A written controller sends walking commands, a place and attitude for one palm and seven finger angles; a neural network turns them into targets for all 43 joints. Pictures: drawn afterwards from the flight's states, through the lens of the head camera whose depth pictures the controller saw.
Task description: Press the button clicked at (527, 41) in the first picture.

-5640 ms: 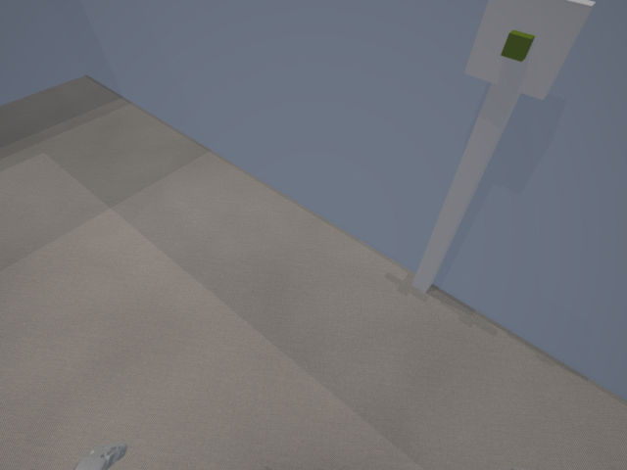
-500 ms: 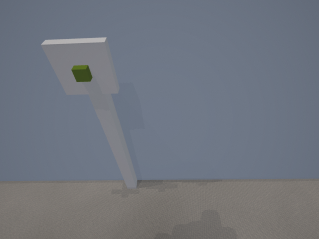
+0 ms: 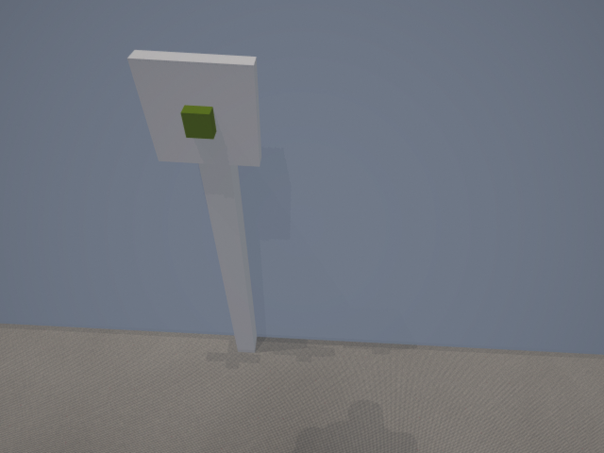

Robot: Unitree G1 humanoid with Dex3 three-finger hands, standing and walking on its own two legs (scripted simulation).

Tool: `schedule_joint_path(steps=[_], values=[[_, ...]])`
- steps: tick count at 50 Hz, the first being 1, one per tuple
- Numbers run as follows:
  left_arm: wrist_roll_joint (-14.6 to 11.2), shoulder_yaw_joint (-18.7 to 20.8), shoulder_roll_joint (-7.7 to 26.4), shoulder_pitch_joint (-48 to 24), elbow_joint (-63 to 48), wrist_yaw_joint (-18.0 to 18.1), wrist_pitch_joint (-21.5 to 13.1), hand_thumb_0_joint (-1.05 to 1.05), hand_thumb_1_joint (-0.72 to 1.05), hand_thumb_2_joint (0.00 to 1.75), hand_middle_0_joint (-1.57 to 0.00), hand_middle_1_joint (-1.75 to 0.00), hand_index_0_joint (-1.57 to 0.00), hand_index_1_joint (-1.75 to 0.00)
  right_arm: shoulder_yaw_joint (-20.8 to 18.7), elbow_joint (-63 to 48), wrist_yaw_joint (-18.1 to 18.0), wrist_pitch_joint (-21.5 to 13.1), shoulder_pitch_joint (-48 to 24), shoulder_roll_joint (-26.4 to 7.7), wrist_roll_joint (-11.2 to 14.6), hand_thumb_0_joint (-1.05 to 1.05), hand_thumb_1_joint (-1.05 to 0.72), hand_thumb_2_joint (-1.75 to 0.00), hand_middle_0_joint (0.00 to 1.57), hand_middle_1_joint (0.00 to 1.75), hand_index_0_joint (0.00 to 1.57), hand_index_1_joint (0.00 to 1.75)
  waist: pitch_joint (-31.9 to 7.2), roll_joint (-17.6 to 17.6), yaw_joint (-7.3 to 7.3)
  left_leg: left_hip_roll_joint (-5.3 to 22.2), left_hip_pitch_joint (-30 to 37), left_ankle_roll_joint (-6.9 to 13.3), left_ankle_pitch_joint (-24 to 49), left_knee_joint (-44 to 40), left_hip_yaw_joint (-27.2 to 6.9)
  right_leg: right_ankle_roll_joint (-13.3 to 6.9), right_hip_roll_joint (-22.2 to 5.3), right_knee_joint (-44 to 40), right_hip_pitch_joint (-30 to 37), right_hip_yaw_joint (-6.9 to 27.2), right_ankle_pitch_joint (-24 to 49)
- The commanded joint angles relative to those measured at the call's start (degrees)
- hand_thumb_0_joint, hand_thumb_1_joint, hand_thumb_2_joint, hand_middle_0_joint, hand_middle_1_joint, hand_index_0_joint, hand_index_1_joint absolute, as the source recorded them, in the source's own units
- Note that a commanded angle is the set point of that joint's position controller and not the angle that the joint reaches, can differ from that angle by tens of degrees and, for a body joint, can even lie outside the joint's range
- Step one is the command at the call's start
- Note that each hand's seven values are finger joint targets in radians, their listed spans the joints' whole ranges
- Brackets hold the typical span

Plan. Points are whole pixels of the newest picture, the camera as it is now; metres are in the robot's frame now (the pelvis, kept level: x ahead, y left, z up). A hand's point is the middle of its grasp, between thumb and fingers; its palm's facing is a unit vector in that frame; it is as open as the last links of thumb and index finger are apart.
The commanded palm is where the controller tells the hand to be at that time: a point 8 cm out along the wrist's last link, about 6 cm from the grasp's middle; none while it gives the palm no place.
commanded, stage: come to a stop and stand still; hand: left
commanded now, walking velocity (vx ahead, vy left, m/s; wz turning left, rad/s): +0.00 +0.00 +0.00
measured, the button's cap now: (199, 121) +0.55 +0.21 +0.16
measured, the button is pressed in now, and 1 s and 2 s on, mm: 0 0 0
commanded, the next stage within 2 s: look again from close up in 0.08 s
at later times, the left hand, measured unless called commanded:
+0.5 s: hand out of the picture -0.02 +0.17 -0.17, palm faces +0.02 -0.97 -0.23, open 7.4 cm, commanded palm none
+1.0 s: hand out of the picture +0.00 +0.12 -0.18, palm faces +0.07 -0.98 -0.18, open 7.3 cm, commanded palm none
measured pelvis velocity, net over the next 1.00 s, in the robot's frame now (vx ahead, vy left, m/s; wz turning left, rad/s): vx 0.02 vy -0.04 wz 0.03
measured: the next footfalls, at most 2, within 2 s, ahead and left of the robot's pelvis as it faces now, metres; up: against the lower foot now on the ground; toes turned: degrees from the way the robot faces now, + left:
right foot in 1.58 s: +0.13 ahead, -0.15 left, +0.00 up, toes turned -2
left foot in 1.90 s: +0.08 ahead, +0.04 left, +0.00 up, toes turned +4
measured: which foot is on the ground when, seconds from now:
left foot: down 0.00-1.00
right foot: down 0.00-1.00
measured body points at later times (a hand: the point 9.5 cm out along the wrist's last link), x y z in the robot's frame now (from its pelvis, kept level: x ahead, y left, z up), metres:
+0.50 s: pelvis -0.01 -0.01 -0.01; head +0.00 -0.03 +0.44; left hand -0.02 +0.22 -0.15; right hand -0.02 -0.21 -0.18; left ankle -0.03 +0.09 -0.74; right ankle -0.01 -0.15 -0.74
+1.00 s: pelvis +0.02 -0.04 -0.01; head +0.04 -0.05 +0.44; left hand +0.00 +0.17 -0.16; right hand +0.02 -0.27 -0.17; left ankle -0.03 +0.09 -0.74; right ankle -0.01 -0.15 -0.74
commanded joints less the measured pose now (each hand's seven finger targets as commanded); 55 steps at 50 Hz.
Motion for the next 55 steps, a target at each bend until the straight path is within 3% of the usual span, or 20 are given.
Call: schedule_joint_path(steps=[1, 8, 9, 10, 11, 12, 13, 14, 18, 20, 26, 29, 32, 40, 43, 45, 49, 52, 53, 55], values=[[0.1, 0.3, 4.7, 4.4, -1.0, 0.2, -0.6, 0.00, 0.90, 0.90, -0.20, -0.30, -0.20, -0.30, -0.7, -0.6, 0.1, -0.4, 4.8, -5.4, 0.3, 0.00, -0.90, -0.90, 0.20, 0.30, 0.20, 0.30, 3.8, 2.5, -0.46, 7.7, -2.1, -0.4, 16.6, -6.6, -6.9, -2.4, -2.3, -2.8, -1.6, 1.4, 8.7], [0.0, 0.2, 5.1, 4.3, -1.3, 0.3, -0.8, 0.00, 0.90, 0.90, -0.20, -0.30, -0.20, -0.30, -0.7, 0.0, 0.3, -0.4, 5.8, -5.3, 0.4, 0.00, -0.90, -0.90, 0.20, 0.30, 0.20, 0.30, 3.7, 1.5, -0.46, 7.4, -2.3, -0.4, 14.5, -7.2, -6.9, -2.6, -2.3, -3.6, -0.9, 1.5, 8.5], [0.8, -0.7, 7.0, 5.5, -1.0, 2.4, -1.9, 0.00, 0.90, 0.90, -0.20, -0.30, -0.20, -0.30, -0.2, -4.6, 1.2, -1.2, 2.8, -7.7, 0.9, 0.00, -0.90, -0.90, 0.20, 0.30, 0.20, 0.30, 6.9, 2.9, -0.36, 7.7, -8.2, -1.6, 25.1, 3.0, -6.4, -3.5, -3.8, -1.7, -4.1, 4.2, 16.6], [0.4, -0.1, 8.4, 4.2, -3.6, 1.8, -2.2, 0.00, 0.90, 0.90, -0.20, -0.30, -0.20, -0.30, -0.2, -5.1, 1.5, -0.8, 5.6, -5.5, 0.0, 0.00, -0.90, -0.90, 0.20, 0.30, 0.20, 0.30, 4.0, 4.4, -1.54, 5.8, -7.8, -1.4, 10.0, -0.3, -6.9, -4.7, -3.5, 0.4, -3.1, 2.7, 4.4], [0.4, -0.3, 7.5, 3.3, -4.1, 1.2, -1.9, 0.00, 0.90, 0.90, -0.20, -0.30, -0.20, -0.30, -0.2, -5.1, 1.5, -1.0, 5.5, -5.4, -0.2, 0.00, -0.90, -0.90, 0.20, 0.30, 0.20, 0.30, 5.9, 5.4, -1.02, 5.8, -10.3, -0.7, 4.3, -3.0, -7.5, -4.9, -2.3, 0.9, -4.8, 2.2, -0.8], [0.4, -0.5, 7.0, 4.1, -4.3, 0.8, -1.8, 0.00, 0.90, 0.90, -0.20, -0.30, -0.20, -0.30, 0.0, -5.5, 1.6, -1.0, 6.5, -5.5, -0.2, 0.00, -0.90, -0.90, 0.20, 0.30, 0.20, 0.30, 4.2, 5.8, -1.09, 6.2, -11.3, -0.1, -0.7, -4.0, -8.8, -5.0, -1.1, 1.5, -4.4, 1.5, -3.5], [0.4, -0.4, 6.9, 3.8, -4.8, 0.5, -1.7, 0.00, 0.90, 0.90, -0.20, -0.30, -0.20, -0.30, -0.1, -6.1, 1.8, -1.0, 6.8, -5.8, -0.4, 0.00, -0.90, -0.90, 0.20, 0.30, 0.20, 0.30, 2.6, 8.5, -0.94, 6.6, -11.8, 0.3, -2.8, -5.0, -10.0, -4.9, -0.5, 3.0, -3.6, 0.7, -3.6], [0.4, -0.4, 6.6, 4.2, -4.9, 0.3, -1.6, 0.00, 0.90, 0.90, -0.20, -0.30, -0.20, -0.30, -0.2, -6.5, 1.8, -1.0, 6.4, -5.8, -0.3, 0.00, -0.90, -0.90, 0.20, 0.30, 0.20, 0.30, 0.9, 8.3, -0.77, 7.1, -10.5, 0.8, -2.5, -5.7, -10.6, -4.9, -0.1, 3.9, -3.5, 0.2, -2.5], [0.1, -0.9, 5.6, 3.6, -4.5, 0.1, -1.9, 0.00, 0.90, 0.90, -0.20, -0.30, -0.20, -0.30, 0.2, -6.4, 1.4, -1.1, 7.9, -5.5, -0.1, 0.00, -0.90, -0.90, 0.20, 0.30, 0.20, 0.30, 1.3, 1.3, -1.10, 6.7, -8.0, 1.4, 5.6, -3.2, -9.1, -4.8, -0.7, 2.8, -4.1, 1.0, 1.5], [0.0, -0.9, 5.5, 3.8, -4.4, 0.1, -2.0, 0.00, 0.90, 0.90, -0.20, -0.30, -0.20, -0.30, 0.2, -5.9, 1.4, -1.0, 8.3, -5.3, 0.0, 0.00, -0.90, -0.90, 0.20, 0.30, 0.20, 0.30, 2.6, -0.1, -1.26, 6.4, -7.2, 1.1, 6.9, -2.9, -8.0, -4.8, -1.1, 1.9, -5.1, 1.6, 2.4], [0.0, -0.6, 5.8, 4.3, -4.0, 0.2, -1.7, 0.00, 0.90, 0.90, -0.20, -0.30, -0.20, -0.30, 0.5, -4.5, 1.3, -0.7, 8.2, -4.9, 0.0, 0.00, -0.90, -0.90, 0.20, 0.30, 0.20, 0.30, 5.5, 0.4, -1.13, 6.0, -6.9, 0.6, 6.7, -3.4, -6.7, -4.6, -1.4, 0.9, -6.0, 2.0, 2.8], [0.0, -0.5, 5.9, 4.3, -3.9, 0.2, -1.8, 0.00, 0.90, 0.90, -0.20, -0.30, -0.20, -0.30, 0.6, -3.9, 1.3, -0.6, 8.0, -4.6, 0.0, 0.00, -0.90, -0.90, 0.20, 0.30, 0.20, 0.30, 5.2, -0.9, -1.08, 5.9, -6.0, 0.5, 7.6, -3.2, -6.3, -4.7, -1.5, 0.5, -5.8, 2.5, 4.2], [0.0, -0.2, 6.1, 4.5, -3.7, 0.2, -2.0, 0.00, 0.90, 0.90, -0.20, -0.30, -0.20, -0.30, 0.6, -3.4, 1.1, -0.8, 7.8, -4.5, 0.0, 0.00, -0.90, -0.90, 0.20, 0.30, 0.20, 0.30, 3.2, 0.1, -1.09, 5.8, -4.2, 0.2, 10.3, -2.6, -5.8, -4.8, -1.9, 0.6, -4.5, 2.6, 7.8], [0.0, 0.0, 6.6, 4.2, -3.4, 0.1, -2.2, 0.00, 0.90, 0.90, -0.20, -0.30, -0.20, -0.30, 0.5, -2.5, 0.9, -0.4, 6.5, -3.9, 0.0, 0.00, -0.90, -0.90, 0.20, 0.30, 0.20, 0.30, 3.0, 0.4, -0.92, 5.8, -3.5, -0.6, 10.6, -1.7, -4.8, -5.4, -2.4, -0.6, -3.4, 3.0, 12.1], [0.3, 0.4, 7.6, 4.7, -3.4, -0.1, -2.0, 0.00, 0.90, 0.90, -0.20, -0.30, -0.20, -0.30, 0.4, -2.5, 1.3, 0.2, 6.8, -4.2, -0.2, 0.00, -0.90, -0.90, 0.20, 0.30, 0.20, 0.30, 3.7, -1.7, -0.54, 4.3, -5.8, -0.6, 0.0, 0.7, -3.3, -6.5, -2.9, -2.4, -3.3, 4.9, -1.1], [0.4, 1.0, 8.6, 5.6, -3.5, -0.3, -1.9, 0.00, 0.90, 0.90, -0.20, -0.30, -0.20, -0.30, 0.4, -3.0, 1.6, 0.5, 5.9, -3.4, -0.4, 0.00, -0.90, -0.90, 0.20, 0.30, 0.20, 0.30, 6.1, -3.6, -0.11, 2.5, -9.4, -1.1, -4.9, 3.8, -1.7, -8.1, -4.8, -6.0, -4.3, 8.8, -8.8], [0.6, 2.2, 9.7, 6.8, -4.2, -0.4, -2.1, 0.00, 0.90, 0.90, -0.20, -0.30, -0.20, -0.30, 0.1, -3.6, 1.8, 0.1, 6.3, -2.6, -0.5, 0.00, -0.90, -0.90, 0.20, 0.30, 0.20, 0.30, 6.7, -6.4, 0.12, 2.0, -12.2, -0.9, -5.5, 9.4, -0.6, -10.9, -8.5, -8.6, -3.3, 12.1, -7.9], [0.7, 2.7, 8.9, 5.8, -4.8, -0.5, -2.3, 0.00, 0.90, 0.90, -0.20, -0.30, -0.20, -0.30, 0.2, -2.9, 1.6, -0.9, 8.7, -2.5, -0.4, 0.00, -0.90, -0.90, 0.20, 0.30, 0.20, 0.30, 4.9, -2.6, -1.05, 2.4, -6.9, -0.7, -0.8, 3.7, -0.9, -10.5, -6.9, -2.1, -3.8, 7.7, 3.4], [0.6, 2.6, 8.2, 4.7, -5.3, -0.7, -2.2, 0.00, 0.90, 0.90, -0.20, -0.30, -0.20, -0.30, 0.1, -1.9, 1.6, -1.1, 10.6, -3.2, -0.3, 0.00, -0.90, -0.90, 0.20, 0.30, 0.20, 0.30, 4.6, 1.0, -1.61, 3.4, -4.2, -0.1, 4.6, 2.3, -2.3, -9.2, -3.8, 1.6, -4.8, 3.9, 3.9], [0.7, 2.2, 5.7, 2.7, -6.5, -0.8, -2.2, 0.00, 0.90, 0.90, -0.20, -0.30, -0.20, -0.30, -0.5, -0.5, 1.1, -1.5, 14.4, -6.4, -0.5, 0.00, -0.90, -0.90, 0.20, 0.30, 0.20, 0.30, 2.2, 11.8, -2.62, 9.2, 1.8, 3.0, 21.9, 1.4, -7.3, -6.8, 1.8, 12.4, -8.9, -3.8, 1.5]])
